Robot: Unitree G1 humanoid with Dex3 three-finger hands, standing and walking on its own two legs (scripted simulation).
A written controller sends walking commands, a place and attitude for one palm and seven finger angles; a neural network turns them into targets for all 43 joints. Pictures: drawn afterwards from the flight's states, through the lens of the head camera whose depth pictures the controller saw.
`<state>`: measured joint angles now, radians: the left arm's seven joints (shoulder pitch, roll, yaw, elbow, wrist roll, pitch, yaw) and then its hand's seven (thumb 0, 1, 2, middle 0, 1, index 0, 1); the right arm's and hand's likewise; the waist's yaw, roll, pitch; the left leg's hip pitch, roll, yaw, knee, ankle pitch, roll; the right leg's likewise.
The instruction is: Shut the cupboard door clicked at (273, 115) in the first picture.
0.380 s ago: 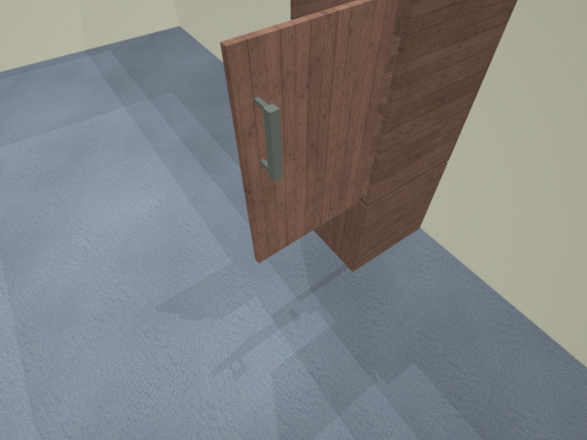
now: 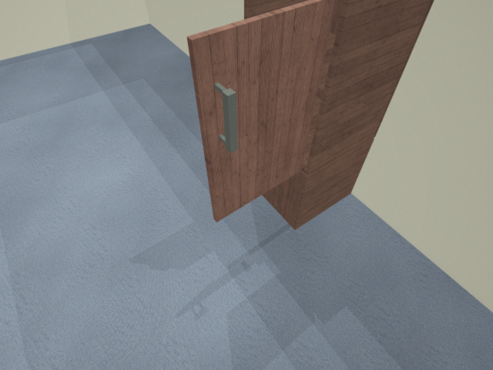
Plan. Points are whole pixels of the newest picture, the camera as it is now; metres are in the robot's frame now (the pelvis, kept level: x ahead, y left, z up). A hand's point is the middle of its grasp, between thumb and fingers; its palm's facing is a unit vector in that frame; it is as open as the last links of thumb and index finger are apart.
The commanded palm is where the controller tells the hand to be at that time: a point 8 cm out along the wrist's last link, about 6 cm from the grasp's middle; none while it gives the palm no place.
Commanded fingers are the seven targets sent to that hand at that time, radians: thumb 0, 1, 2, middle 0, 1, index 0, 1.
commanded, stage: look at it before walking up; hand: left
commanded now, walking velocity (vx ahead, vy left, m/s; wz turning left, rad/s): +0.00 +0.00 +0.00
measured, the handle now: (225, 118) +0.61 +0.08 +0.06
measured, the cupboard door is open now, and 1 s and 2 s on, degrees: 92 92 92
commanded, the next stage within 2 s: walk to a spot facing it in 0.46 s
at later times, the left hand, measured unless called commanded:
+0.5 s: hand out of the picture +0.05 +0.24 -0.16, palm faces -0.01 -0.95 -0.32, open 7.4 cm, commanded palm none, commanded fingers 0.00 0.90 0.90 -0.20 -0.30 -0.20 -0.30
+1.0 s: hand out of the picture +0.04 +0.20 -0.19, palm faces -0.13 -0.95 -0.28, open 7.4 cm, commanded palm none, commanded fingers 0.00 0.90 0.90 -0.20 -0.30 -0.20 -0.30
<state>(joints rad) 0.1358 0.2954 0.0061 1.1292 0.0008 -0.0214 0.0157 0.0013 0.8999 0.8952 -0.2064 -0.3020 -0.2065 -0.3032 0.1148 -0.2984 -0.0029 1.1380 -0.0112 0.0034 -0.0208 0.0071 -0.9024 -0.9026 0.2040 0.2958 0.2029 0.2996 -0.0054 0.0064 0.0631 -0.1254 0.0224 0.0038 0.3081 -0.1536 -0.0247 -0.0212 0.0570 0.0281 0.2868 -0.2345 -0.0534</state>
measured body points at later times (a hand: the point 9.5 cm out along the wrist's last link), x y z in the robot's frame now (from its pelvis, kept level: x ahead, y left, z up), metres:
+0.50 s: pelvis -0.01 +0.01 +0.00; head +0.01 +0.00 +0.45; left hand +0.05 +0.29 -0.14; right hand +0.05 -0.27 -0.14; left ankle +0.01 +0.14 -0.75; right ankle -0.05 -0.09 -0.75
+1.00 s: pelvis -0.04 -0.01 -0.03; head +0.01 -0.04 +0.42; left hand +0.05 +0.25 -0.16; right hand -0.01 -0.26 -0.19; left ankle +0.00 +0.14 -0.74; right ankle -0.06 -0.09 -0.75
